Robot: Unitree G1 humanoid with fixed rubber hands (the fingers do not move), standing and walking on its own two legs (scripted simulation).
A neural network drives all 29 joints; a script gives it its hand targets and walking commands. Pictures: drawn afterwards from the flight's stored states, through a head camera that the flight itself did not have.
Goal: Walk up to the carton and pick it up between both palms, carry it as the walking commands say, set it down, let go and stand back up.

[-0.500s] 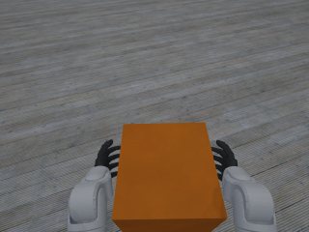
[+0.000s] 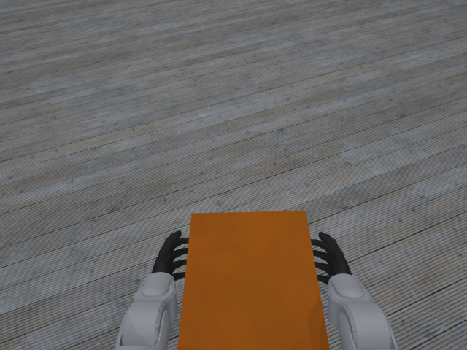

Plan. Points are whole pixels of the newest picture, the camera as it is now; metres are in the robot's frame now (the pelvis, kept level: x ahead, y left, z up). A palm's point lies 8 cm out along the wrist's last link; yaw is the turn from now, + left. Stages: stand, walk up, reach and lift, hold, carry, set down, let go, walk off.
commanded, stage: set down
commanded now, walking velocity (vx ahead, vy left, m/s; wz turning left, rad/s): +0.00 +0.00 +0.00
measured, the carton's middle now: (250, 293) +0.24 +0.00 -0.07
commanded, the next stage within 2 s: none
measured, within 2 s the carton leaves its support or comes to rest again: neither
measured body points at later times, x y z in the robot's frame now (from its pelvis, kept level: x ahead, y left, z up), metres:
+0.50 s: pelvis -0.02 -0.01 -0.02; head +0.00 -0.02 +0.43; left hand +0.32 +0.14 -0.02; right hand +0.30 -0.15 -0.03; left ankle -0.01 +0.11 -0.74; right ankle +0.05 -0.10 -0.74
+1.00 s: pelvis -0.03 +0.00 -0.07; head +0.12 -0.02 +0.36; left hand +0.34 +0.14 -0.12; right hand +0.33 -0.15 -0.13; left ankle -0.01 +0.11 -0.74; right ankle +0.05 -0.11 -0.74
